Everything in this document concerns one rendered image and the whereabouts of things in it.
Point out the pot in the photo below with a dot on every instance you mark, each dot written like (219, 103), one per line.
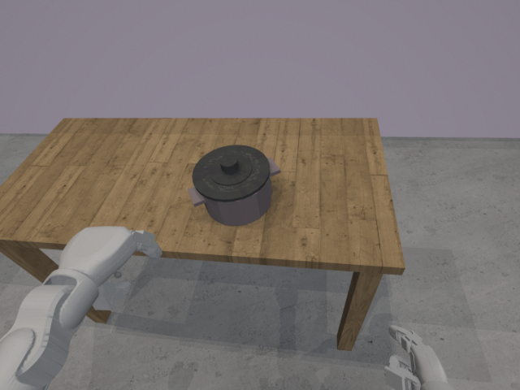
(242, 212)

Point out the robot right hand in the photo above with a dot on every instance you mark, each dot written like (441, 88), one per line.
(401, 374)

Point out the table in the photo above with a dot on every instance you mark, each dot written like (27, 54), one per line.
(331, 204)

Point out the robot left forearm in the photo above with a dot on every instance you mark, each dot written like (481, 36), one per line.
(35, 349)

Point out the robot left hand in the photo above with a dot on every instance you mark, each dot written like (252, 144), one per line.
(99, 252)

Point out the lid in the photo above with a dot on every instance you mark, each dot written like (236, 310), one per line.
(213, 183)

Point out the knob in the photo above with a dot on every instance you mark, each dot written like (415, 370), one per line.
(229, 163)

